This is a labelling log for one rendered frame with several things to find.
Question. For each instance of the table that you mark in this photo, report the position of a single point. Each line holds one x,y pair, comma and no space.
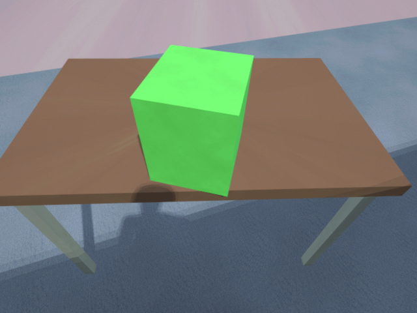
302,137

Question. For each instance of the carton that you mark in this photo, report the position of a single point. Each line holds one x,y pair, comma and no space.
189,112

